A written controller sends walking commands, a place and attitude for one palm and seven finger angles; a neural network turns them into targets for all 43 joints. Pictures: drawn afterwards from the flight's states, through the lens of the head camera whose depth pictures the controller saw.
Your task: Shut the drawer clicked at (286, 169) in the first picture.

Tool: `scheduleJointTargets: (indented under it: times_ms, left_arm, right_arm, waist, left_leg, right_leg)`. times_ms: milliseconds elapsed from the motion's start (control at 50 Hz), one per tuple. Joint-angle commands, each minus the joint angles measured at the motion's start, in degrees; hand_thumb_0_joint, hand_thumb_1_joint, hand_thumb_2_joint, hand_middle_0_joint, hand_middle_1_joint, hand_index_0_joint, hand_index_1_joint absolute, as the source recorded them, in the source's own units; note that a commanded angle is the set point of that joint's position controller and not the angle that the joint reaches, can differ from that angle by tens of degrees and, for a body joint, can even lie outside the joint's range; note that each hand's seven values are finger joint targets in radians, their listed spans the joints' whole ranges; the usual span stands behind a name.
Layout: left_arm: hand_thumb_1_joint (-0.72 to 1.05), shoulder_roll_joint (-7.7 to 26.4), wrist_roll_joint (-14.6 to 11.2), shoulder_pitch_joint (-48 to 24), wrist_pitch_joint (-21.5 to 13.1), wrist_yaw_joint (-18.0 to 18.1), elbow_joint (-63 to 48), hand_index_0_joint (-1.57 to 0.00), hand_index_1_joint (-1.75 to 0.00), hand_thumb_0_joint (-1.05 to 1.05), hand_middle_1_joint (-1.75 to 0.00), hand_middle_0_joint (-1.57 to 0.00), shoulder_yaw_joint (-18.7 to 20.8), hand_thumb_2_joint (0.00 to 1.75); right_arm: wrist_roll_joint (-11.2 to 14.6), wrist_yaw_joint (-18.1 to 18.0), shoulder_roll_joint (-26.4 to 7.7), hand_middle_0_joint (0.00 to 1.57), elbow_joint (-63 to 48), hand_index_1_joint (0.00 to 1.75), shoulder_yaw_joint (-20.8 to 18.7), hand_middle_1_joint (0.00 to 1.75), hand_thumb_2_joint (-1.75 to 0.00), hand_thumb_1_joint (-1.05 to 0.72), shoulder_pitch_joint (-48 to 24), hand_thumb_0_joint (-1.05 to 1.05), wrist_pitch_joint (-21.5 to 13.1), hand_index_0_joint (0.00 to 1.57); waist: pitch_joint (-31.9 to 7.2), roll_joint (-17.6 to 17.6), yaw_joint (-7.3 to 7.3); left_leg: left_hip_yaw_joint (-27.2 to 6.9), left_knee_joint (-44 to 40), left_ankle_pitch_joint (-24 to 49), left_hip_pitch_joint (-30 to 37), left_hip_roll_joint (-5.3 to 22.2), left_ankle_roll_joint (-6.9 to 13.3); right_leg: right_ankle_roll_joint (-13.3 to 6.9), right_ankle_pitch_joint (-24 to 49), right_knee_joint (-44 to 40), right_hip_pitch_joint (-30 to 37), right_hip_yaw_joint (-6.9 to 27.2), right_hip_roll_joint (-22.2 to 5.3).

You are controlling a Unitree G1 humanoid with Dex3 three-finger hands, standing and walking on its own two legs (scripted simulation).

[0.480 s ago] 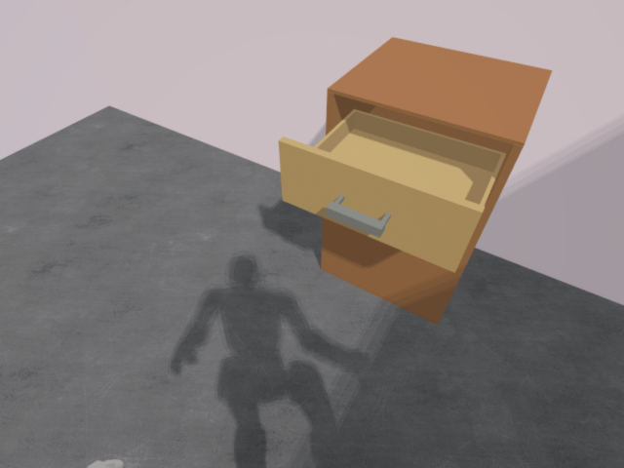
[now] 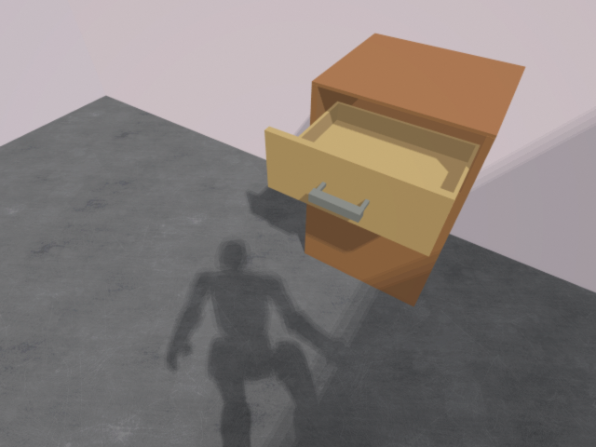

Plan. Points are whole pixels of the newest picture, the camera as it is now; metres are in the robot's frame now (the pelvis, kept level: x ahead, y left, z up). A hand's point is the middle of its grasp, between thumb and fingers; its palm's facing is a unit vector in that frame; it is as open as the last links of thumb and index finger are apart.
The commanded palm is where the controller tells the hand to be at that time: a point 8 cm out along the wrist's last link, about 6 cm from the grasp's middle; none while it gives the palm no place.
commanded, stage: stand and wait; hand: left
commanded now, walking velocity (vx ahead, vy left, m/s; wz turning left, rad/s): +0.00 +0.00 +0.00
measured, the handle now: (339, 199) +0.65 -0.06 -0.09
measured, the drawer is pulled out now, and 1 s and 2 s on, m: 0.27 0.27 0.27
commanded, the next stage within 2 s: look at it before walking up in 0.34 s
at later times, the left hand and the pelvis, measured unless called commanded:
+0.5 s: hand out of the picture +0.08 +0.24 -0.15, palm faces -0.03 -0.94 -0.33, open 7.4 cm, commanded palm none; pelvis +0.00 +0.00 +0.00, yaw +0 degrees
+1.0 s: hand out of the picture +0.09 +0.24 -0.15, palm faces -0.03 -0.94 -0.34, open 7.4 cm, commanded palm none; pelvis +0.01 -0.01 +0.00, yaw +0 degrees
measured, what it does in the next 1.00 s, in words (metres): stands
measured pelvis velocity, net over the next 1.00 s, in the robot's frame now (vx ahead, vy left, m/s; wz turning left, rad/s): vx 0.01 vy -0.01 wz -0.01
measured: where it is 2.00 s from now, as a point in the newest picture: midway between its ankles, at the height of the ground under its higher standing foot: outside the picture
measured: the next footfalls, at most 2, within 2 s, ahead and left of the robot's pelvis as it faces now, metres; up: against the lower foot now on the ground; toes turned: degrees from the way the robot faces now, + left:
left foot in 1.96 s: +0.06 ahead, +0.11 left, +0.00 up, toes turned -23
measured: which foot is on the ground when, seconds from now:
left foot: down 0.00-1.00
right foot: down 0.00-1.00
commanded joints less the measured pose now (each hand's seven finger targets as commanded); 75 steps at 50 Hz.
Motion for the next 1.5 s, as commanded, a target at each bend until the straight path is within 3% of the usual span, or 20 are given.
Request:
scheduleJointTargets:
  times_ms: [0, 380, 520, 1060, 1080, 1120, 1140, 1200, 1240, 1300, 1340, 1360, 1380, 1400, 1420, 1440, 1460, 1480]
  left_arm:
    - [0.90, 11.7, -0.2, -2.9, -1.2, 0.9, -3.7, -0.20, -0.30, 0.00, -0.30, -0.20, 2.6, 0.90]
    - [0.90, 11.9, -0.2, -3.1, -1.2, 0.9, -2.7, -0.20, -0.30, 0.00, -0.30, -0.20, 2.6, 0.90]
    - [0.90, 11.8, -0.2, -3.3, -1.4, 1.0, -2.9, -0.20, -0.30, 0.00, -0.30, -0.20, 2.7, 0.90]
    - [0.90, 12.0, -0.2, -3.4, -1.5, 0.9, -2.7, -0.20, -0.30, 0.00, -0.30, -0.20, 2.8, 0.90]
    - [0.90, 11.6, -0.2, -3.4, -1.1, 0.9, -2.9, -0.20, -0.30, 0.00, -0.30, -0.20, 2.9, 0.90]
    - [0.90, 7.1, -0.2, -1.0, 0.1, 1.1, -3.0, -0.20, -0.30, 0.00, -0.30, -0.20, 2.5, 0.90]
    - [0.90, 6.3, -0.2, 0.0, 0.7, 1.2, -3.5, -0.20, -0.30, 0.00, -0.30, -0.20, 2.5, 0.90]
    - [0.90, 6.7, 0.1, 1.0, 1.8, 1.0, -6.0, -0.20, -0.30, 0.00, -0.30, -0.20, 3.5, 0.90]
    - [0.90, 6.1, 0.1, 1.2, 2.2, 0.7, -8.0, -0.20, -0.30, 0.00, -0.30, -0.20, 3.9, 0.90]
    - [0.90, 4.0, 0.2, 2.5, 2.5, 0.1, -9.9, -0.20, -0.30, 0.00, -0.30, -0.20, 4.3, 0.90]
    - [0.90, 2.1, 0.2, 3.3, 2.9, -0.2, -10.9, -0.20, -0.30, 0.00, -0.30, -0.20, 4.7, 0.90]
    - [0.90, 1.5, 0.1, 4.1, 3.0, -0.3, -11.3, -0.20, -0.30, 0.00, -0.30, -0.20, 5.0, 0.90]
    - [0.90, 0.8, 0.1, 6.9, 2.8, -0.5, -10.9, -0.20, -0.30, 0.00, -0.30, -0.20, 5.2, 0.90]
    - [0.90, 1.1, 0.4, 9.9, 2.4, -0.6, -10.1, -0.20, -0.30, 0.00, -0.30, -0.20, 5.4, 0.90]
    - [0.90, 4.0, 0.9, 12.8, 1.5, -0.3, -9.4, -0.20, -0.30, 0.00, -0.30, -0.20, 6.1, 0.90]
    - [0.90, 9.8, 1.0, 13.9, 0.6, 0.7, -9.7, -0.20, -0.30, 0.00, -0.30, -0.20, 7.1, 0.90]
    - [0.90, 8.4, 0.3, 14.2, 1.0, 1.3, -10.2, -0.20, -0.30, 0.00, -0.30, -0.20, 7.0, 0.90]
    - [0.90, 7.2, 0.4, 9.8, 1.2, 1.4, -10.9, -0.20, -0.30, 0.00, -0.30, -0.20, 7.0, 0.90]
  right_arm:
    - [0.3, -0.6, -11.0, 0.20, -3.5, 0.30, -2.2, 0.30, -0.90, -0.90, -3.1, 0.00, -1.6, 0.20]
    - [0.2, -0.5, -11.2, 0.20, -1.9, 0.30, -2.0, 0.30, -0.90, -0.90, -2.4, 0.00, -1.4, 0.20]
    - [0.3, -0.7, -11.4, 0.20, -2.1, 0.30, -2.0, 0.30, -0.90, -0.90, -2.9, 0.00, -1.7, 0.20]
    - [0.3, -1.0, -11.4, 0.20, -1.9, 0.30, -2.0, 0.30, -0.90, -0.90, -3.6, 0.00, -1.6, 0.20]
    - [0.2, -1.1, -11.0, 0.20, -2.1, 0.30, -2.0, 0.30, -0.90, -0.90, -3.1, 0.00, -1.5, 0.20]
    - [0.2, -1.3, -5.8, 0.20, -2.1, 0.30, -1.5, 0.30, -0.90, -0.90, -0.2, 0.00, -0.8, 0.20]
    - [0.2, -1.5, -4.8, 0.20, -2.6, 0.30, -1.5, 0.30, -0.90, -0.90, 0.8, 0.00, -0.3, 0.20]
    - [0.2, -1.9, -5.6, 0.20, -5.3, 0.30, -2.8, 0.30, -0.90, -0.90, 2.0, 0.00, 0.6, 0.20]
    - [0.1, -2.0, -6.1, 0.20, -7.2, 0.30, -3.6, 0.30, -0.90, -0.90, 1.9, 0.00, 0.8, 0.20]
    - [0.0, -2.1, -7.0, 0.20, -9.7, 0.30, -4.6, 0.30, -0.90, -0.90, 1.0, 0.00, 0.7, 0.20]
    - [-0.2, -1.9, -6.8, 0.20, -10.9, 0.30, -5.1, 0.30, -0.90, -0.90, -0.2, 0.00, 0.3, 0.20]
    - [-0.3, -1.9, -6.4, 0.20, -11.6, 0.30, -5.2, 0.30, -0.90, -0.90, -1.4, 0.00, 0.2, 0.20]
    - [-0.4, -1.9, -6.2, 0.20, -12.1, 0.30, -5.4, 0.30, -0.90, -0.90, -3.1, 0.00, 0.4, 0.20]
    - [-0.4, -1.9, -5.9, 0.20, -12.3, 0.30, -5.4, 0.30, -0.90, -0.90, -3.4, 0.00, 0.6, 0.20]
    - [0.0, -1.7, -3.7, 0.20, -12.8, 0.30, -5.3, 0.30, -0.90, -0.90, -3.0, 0.00, 1.1, 0.20]
    - [0.3, -1.3, 0.8, 0.20, -14.8, 0.30, -4.4, 0.30, -0.90, -0.90, -2.0, 0.00, 1.2, 0.20]
    - [0.5, -1.8, -1.1, 0.20, -14.4, 0.30, -4.7, 0.30, -0.90, -0.90, -2.8, 0.00, 1.8, 0.20]
    - [0.5, -1.7, -0.5, 0.20, -13.6, 0.30, -5.0, 0.30, -0.90, -0.90, -2.8, 0.00, 1.7, 0.20]
  waist:
    - [-1.9, 0.2, -0.16]
    - [-0.4, -0.3, -0.16]
    - [-2.4, 0.4, -0.07]
    - [-2.7, -0.3, -0.21]
    - [-2.4, -0.2, -0.26]
    - [-3.1, 0.0, -0.49]
    - [-2.8, -0.3, -0.46]
    - [-1.6, -0.4, -0.63]
    - [-1.1, 1.8, -0.67]
    - [-1.7, 6.6, 0.06]
    - [-0.9, 11.9, 0.79]
    - [-0.6, 11.1, 1.44]
    - [-1.1, 9.7, 3.14]
    - [-2.1, 5.2, 4.40]
    - [-0.7, -5.9, 5.44]
    - [-0.4, -21.1, 4.30]
    - [-2.2, -13.8, 4.74]
    - [-0.7, -10.7, 2.62]
  left_leg:
    - [-5.3, -4.7, 2.4, -0.3, 5.7, 2.0]
    - [-5.2, -5.7, 0.7, -0.7, 5.7, 1.6]
    - [-5.2, -5.3, 5.9, 0.8, 6.3, 1.7]
    - [-4.0, -5.4, 8.6, 3.8, 6.8, 1.2]
    - [-3.3, -4.5, 8.6, 4.0, 6.9, 1.1]
    - [-1.1, -1.7, 9.8, 4.0, 7.2, 0.4]
    - [-0.2, -0.5, 9.5, 3.6, 7.3, 0.1]
    - [0.9, 1.9, 6.0, 2.7, 8.3, 0.3]
    - [0.1, 1.8, 3.5, 1.7, 10.0, 1.3]
    - [-3.4, -0.8, 3.2, 0.2, 15.4, 4.8]
    - [-4.5, -2.8, 9.9, -1.9, 20.9, 9.1]
    - [-3.0, -1.3, 12.4, -3.7, 21.7, 9.5]
    - [0.1, 2.7, 12.8, -5.3, 20.5, 8.0]
    - [3.2, 9.7, 11.6, -6.8, 17.4, 5.5]
    - [8.2, 24.1, 0.2, -12.8, 10.4, 0.5]
    - [7.8, 38.7, -22.7, -25.5, 1.5, -3.0]
    - [-1.4, 42.6, -22.0, -22.0, 2.8, -2.1]
    - [-2.5, 45.7, -18.4, -23.8, 3.1, -1.9]
  right_leg:
    - [-1.6, 0.5, -5.6, -0.4, 6.5, -6.3]
    - [-1.6, -1.7, -7.2, -0.9, 7.3, -6.4]
    - [-1.6, 5.2, -5.9, 1.1, 6.4, -6.4]
    - [-1.7, 10.5, -6.6, 1.9, 6.9, -6.4]
    - [-1.8, 11.7, -5.8, 1.0, 7.3, -6.2]
    - [-1.5, 15.5, -3.0, -0.1, 8.2, -6.1]
    - [-1.5, 16.5, -1.7, -1.1, 8.6, -5.9]
    - [-2.0, 15.1, 2.0, -5.6, 9.9, -4.7]
    - [-1.7, 12.2, 5.6, -8.5, 9.6, -2.8]
    - [-0.6, 5.1, 16.0, -11.1, 5.5, 0.6]
    - [0.7, -14.0, 26.7, -12.2, 0.4, 0.6]
    - [0.5, -15.9, 26.3, -10.5, 0.6, -1.6]
    - [0.3, -13.6, 22.1, -6.6, 0.1, -2.4]
    - [0.0, -7.1, 14.4, -2.5, -1.2, -1.5]
    - [-1.5, 6.9, 1.3, 0.6, 8.1, -6.3]
    - [-7.9, 24.3, -6.2, 2.6, 31.9, -20.3]
    - [-10.8, 17.9, -8.2, -1.0, 31.5, -19.7]
    - [-11.7, 10.2, -7.7, -2.2, 30.3, -17.6]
